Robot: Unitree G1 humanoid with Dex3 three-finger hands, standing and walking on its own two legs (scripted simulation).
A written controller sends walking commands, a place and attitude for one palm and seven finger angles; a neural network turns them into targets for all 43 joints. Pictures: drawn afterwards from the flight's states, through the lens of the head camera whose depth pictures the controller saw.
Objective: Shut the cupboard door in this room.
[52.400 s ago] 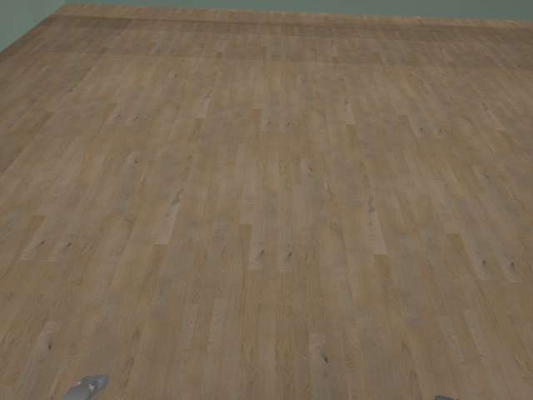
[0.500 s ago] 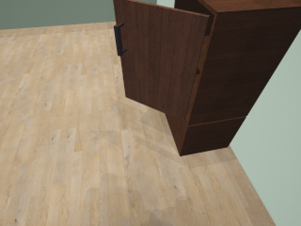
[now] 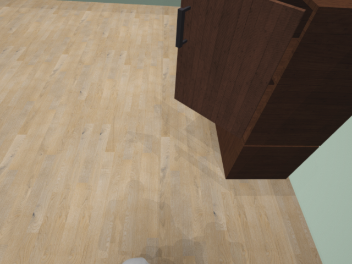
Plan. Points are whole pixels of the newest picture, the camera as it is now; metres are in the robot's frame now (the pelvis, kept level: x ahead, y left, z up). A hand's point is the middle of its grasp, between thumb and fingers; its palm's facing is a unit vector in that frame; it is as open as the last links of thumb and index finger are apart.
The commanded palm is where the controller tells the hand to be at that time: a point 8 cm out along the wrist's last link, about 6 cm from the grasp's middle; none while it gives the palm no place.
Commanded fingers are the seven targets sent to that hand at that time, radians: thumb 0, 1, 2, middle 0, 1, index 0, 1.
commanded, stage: walk to a spot facing it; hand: left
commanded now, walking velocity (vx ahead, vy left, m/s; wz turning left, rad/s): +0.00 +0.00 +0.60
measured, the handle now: (183, 27) +0.92 +0.00 +0.07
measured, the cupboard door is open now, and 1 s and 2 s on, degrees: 49 49 49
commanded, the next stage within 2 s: turn to face it in 1.94 s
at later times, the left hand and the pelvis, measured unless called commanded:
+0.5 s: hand out of the picture +0.01 +0.20 -0.14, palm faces +0.29 -0.90 -0.32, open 7.4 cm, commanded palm none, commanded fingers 0.00 0.90 0.90 -0.20 -0.30 -0.20 -0.30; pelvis -0.02 -0.03 +0.01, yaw +18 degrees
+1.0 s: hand out of the picture -0.07 +0.21 -0.15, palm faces +0.59 -0.77 -0.25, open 7.4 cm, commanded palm none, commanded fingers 0.00 0.90 0.90 -0.20 -0.30 -0.20 -0.30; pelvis -0.01 -0.01 +0.01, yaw +36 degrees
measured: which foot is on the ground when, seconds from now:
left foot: down 0.00-0.42, up 0.44-0.74, down 0.76-1.00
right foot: down 0.00-0.04, up 0.06-0.40, down 0.42-0.76, up 0.78-1.00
